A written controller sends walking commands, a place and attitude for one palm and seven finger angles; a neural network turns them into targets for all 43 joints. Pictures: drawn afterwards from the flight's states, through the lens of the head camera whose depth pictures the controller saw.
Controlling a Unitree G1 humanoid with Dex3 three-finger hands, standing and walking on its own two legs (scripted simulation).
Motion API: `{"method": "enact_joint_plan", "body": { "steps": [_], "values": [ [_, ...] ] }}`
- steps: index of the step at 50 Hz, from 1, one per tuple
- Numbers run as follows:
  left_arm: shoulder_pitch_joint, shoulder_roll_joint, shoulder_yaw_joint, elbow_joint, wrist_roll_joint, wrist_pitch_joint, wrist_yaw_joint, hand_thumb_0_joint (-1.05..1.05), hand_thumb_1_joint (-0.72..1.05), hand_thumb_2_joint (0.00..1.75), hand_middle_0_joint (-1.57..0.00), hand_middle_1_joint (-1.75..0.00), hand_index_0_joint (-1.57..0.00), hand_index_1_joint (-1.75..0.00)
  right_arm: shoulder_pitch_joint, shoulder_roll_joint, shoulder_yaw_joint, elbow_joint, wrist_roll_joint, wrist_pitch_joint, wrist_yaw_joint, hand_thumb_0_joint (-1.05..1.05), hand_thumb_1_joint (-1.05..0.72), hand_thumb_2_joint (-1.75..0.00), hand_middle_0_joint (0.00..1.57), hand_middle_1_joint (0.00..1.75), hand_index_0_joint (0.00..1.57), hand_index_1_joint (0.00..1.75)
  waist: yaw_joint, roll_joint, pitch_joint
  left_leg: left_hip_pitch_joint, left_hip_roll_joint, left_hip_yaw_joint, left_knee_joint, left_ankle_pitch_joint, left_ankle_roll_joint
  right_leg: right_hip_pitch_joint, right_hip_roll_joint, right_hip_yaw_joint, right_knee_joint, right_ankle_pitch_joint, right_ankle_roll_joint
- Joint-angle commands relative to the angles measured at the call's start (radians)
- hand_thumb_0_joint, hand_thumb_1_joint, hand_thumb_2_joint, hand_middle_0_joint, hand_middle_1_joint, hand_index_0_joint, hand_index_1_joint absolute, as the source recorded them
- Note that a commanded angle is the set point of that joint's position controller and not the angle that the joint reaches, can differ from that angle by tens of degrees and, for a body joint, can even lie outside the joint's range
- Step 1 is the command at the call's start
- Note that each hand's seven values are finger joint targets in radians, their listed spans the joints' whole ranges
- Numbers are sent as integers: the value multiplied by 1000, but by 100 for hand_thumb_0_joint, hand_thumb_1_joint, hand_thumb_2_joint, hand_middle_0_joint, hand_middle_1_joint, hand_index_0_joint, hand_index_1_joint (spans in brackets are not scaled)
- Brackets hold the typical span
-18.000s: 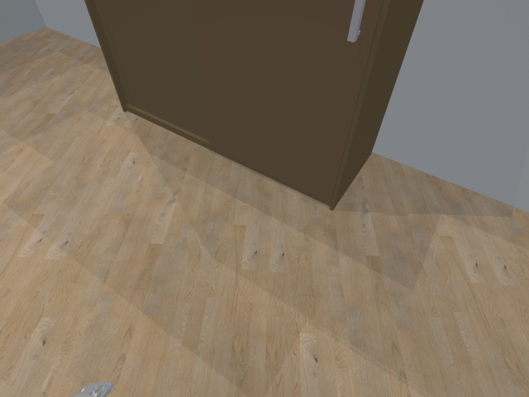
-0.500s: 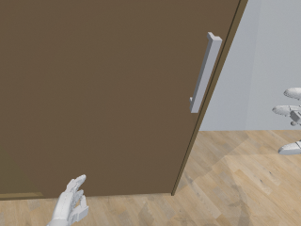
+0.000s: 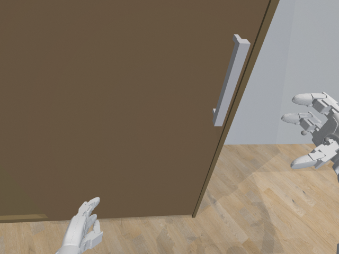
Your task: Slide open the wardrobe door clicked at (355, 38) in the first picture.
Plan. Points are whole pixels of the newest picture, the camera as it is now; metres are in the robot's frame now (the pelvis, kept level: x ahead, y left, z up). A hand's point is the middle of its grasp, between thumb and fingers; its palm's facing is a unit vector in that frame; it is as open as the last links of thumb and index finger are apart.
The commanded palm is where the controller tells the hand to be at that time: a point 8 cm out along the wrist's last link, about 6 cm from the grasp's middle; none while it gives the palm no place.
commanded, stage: move the hooked fingers beside the handle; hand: right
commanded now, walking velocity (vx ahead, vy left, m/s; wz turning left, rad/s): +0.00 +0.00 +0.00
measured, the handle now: (226, 84) +0.48 -0.13 +0.19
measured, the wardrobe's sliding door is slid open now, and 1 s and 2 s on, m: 0.00 0.00 0.00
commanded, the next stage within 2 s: none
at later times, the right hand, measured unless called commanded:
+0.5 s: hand (284, 117) +0.36 -0.23 +0.20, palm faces +0.01 +1.00 -0.05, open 14.0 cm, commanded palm +0.33 -0.28 +0.21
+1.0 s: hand (262, 98) +0.41 -0.20 +0.21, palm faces -0.03 +1.00 -0.03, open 14.0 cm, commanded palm +0.38 -0.25 +0.20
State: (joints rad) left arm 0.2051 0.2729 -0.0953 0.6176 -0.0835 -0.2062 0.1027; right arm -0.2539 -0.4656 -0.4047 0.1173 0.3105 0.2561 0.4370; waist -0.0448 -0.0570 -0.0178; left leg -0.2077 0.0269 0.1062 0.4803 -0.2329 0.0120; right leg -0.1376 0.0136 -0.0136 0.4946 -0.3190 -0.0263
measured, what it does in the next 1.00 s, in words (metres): stands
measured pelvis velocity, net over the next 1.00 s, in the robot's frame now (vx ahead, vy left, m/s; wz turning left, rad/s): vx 0.00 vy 0.01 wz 0.02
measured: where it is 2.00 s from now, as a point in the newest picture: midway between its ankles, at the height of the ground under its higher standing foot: outside the picture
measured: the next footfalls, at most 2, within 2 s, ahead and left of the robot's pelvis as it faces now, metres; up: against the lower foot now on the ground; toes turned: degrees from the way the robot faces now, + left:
none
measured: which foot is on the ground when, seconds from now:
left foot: down 0.00-1.00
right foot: down 0.00-1.00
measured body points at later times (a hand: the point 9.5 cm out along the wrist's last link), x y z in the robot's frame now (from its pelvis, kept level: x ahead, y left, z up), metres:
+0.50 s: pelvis +0.01 +0.01 +0.00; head -0.01 +0.03 +0.45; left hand +0.18 +0.25 -0.08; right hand +0.35 -0.28 +0.20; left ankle +0.02 +0.11 -0.74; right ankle -0.03 -0.10 -0.74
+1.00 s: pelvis +0.00 +0.01 +0.00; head +0.00 +0.03 +0.45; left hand +0.13 +0.27 -0.10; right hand +0.40 -0.25 +0.21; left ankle +0.02 +0.11 -0.74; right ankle -0.03 -0.10 -0.74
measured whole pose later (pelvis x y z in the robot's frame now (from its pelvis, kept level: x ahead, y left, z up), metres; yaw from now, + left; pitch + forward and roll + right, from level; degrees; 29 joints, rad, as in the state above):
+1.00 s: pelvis +0.00 +0.01 +0.00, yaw +1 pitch +1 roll +0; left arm 0.27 0.28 -0.07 0.65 -0.09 -0.13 0.11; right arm -0.61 -0.46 -0.33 0.56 0.23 0.16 0.32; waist 0.03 -0.04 -0.03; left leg -0.26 0.01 0.09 0.47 -0.22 0.03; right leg -0.18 0.00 -0.03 0.47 -0.30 -0.01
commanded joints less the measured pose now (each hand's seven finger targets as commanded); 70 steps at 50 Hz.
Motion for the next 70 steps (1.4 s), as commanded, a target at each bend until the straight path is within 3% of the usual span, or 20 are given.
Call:
{"method": "enact_joint_plan", "body": {
  "steps": [1,5,11,12,16,20,26,33,35,36,39,42,46,54,57,59,61,65,68,70],
  "values": [
    [-117,115,52,-157,0,-53,6,0,90,90,-20,-30,-20,-30,-344,-336,-163,-119,13,-82,-32,0,50,-30,30,120,30,120,-1,-13,-197,89,-4,-39,-42,239,21,0,-18,59,-78,310,8],
    [-113,125,60,-162,-8,-36,1,0,90,90,-20,-30,-20,-30,-349,-311,-120,-23,-8,-30,-38,0,50,-30,30,120,30,120,3,-5,-142,67,3,-45,-48,218,23,-38,-22,53,-76,283,8],
    [-115,111,62,-194,-5,-39,1,0,90,90,-20,-30,-20,-30,-457,-294,-85,-204,2,-96,-19,0,50,-30,30,120,30,120,18,-43,-308,115,-2,-51,-22,318,19,60,-21,51,-52,388,4],
    [-113,107,59,-191,-4,-42,4,0,90,90,-20,-30,-20,-30,-474,-275,-70,-207,6,-110,-21,0,50,-30,30,120,30,120,21,-66,-295,101,-4,-50,-22,313,20,67,-21,51,-51,388,6],
    [-84,124,66,-145,-5,-38,12,0,90,90,-20,-30,-20,-30,-476,-264,-69,-66,4,-110,-45,0,50,-30,30,120,30,120,35,4,-189,47,-8,-44,-46,246,17,18,-26,53,-71,306,4],
    [-90,133,72,-149,-5,-20,8,0,90,90,-20,-30,-20,-30,-440,-314,-107,6,-25,-56,-76,0,50,-30,30,120,30,120,9,8,-197,79,4,-52,-44,243,21,-20,-20,45,-72,298,2],
    [-93,121,68,-169,-5,-11,7,0,90,90,-20,-30,-20,-30,-583,-297,-70,-55,-27,-100,-74,0,50,-30,30,120,30,120,29,-4,-292,121,4,-62,-29,310,19,21,-19,41,-61,348,-3],
    [-66,128,66,-138,-12,-2,16,0,90,90,-20,-30,-20,-30,-635,-212,25,117,-36,-102,-72,0,50,-30,30,120,30,120,56,-10,-186,33,4,-58,-47,228,21,-11,-18,44,-72,263,-2],
    [-53,139,74,-128,-11,7,16,0,90,90,-20,-30,-20,-30,-634,-231,18,169,-43,-86,-80,0,50,-30,30,120,30,120,56,41,-182,36,6,-62,-56,214,19,-30,-21,41,-69,248,-7],
    [-54,141,75,-134,-12,12,15,0,90,90,-20,-30,-20,-30,-661,-271,-11,158,-50,-85,-86,0,50,-30,30,120,30,120,52,27,-217,59,9,-66,-50,224,19,-31,-19,41,-71,257,-6],
    [-57,129,73,-143,-10,13,13,0,90,90,-20,-30,-20,-30,-740,-255,10,115,-55,-111,-100,0,50,-30,30,120,30,120,59,7,-276,79,10,-68,-40,261,21,-2,-17,42,-63,291,-6],
    [-39,132,73,-132,-6,18,15,0,90,90,-20,-30,-20,-30,-795,-310,-32,138,-53,-153,-115,0,50,-30,30,120,30,120,61,44,-298,110,7,-78,-46,255,17,-16,-19,39,-67,277,-11],
    [-23,130,72,-124,-4,17,14,0,90,90,-20,-30,-20,-30,-824,-277,1,188,-68,-181,-121,0,50,-30,30,120,30,120,62,-19,-301,104,7,-80,-42,277,24,-3,-18,36,-69,298,-9],
    [20,148,86,-113,-8,38,4,0,90,90,-20,-30,-20,-30,-794,-248,25,342,-75,-156,-113,0,50,-30,30,120,30,120,68,36,-254,84,10,-75,-40,292,23,-62,-23,28,-75,289,-9],
    [34,149,92,-109,-4,40,6,0,90,90,-20,-30,-20,-30,-872,-282,5,310,-76,-187,-123,0,50,-30,30,120,30,120,75,59,-295,101,6,-81,-42,296,20,-43,-24,26,-69,295,-15],
    [38,143,92,-108,-1,37,6,0,90,90,-20,-30,-20,-30,-930,-272,18,253,-80,-219,-131,0,50,-30,30,120,30,120,81,10,-336,106,4,-81,-35,324,24,-7,-23,28,-65,331,-14],
    [48,144,94,-101,2,38,4,0,90,90,-20,-30,-20,-30,-942,-301,-7,239,-81,-241,-140,0,50,-30,30,120,30,120,78,-4,-366,126,2,-86,-34,352,23,11,-24,26,-60,360,-14],
    [69,153,94,-82,2,51,3,0,90,90,-20,-30,-20,-30,-869,-320,-27,383,-90,-225,-140,0,50,-30,30,120,30,120,69,31,-290,117,5,-82,-44,321,24,-52,-27,20,-74,317,-13],
    [57,148,92,-98,-3,52,-2,0,90,90,-20,-30,-20,-30,-839,-249,34,397,-102,-209,-130,0,50,-30,30,120,30,120,68,-25,-265,83,6,-76,-38,306,30,-50,-23,20,-82,312,-8],
    [63,152,99,-105,-1,54,-7,0,90,90,-20,-30,-20,-30,-810,-229,42,395,-92,-210,-124,0,50,-30,30,120,30,120,68,40,-277,89,4,-72,-37,322,29,-43,-30,22,-74,330,-12]
  ]
}}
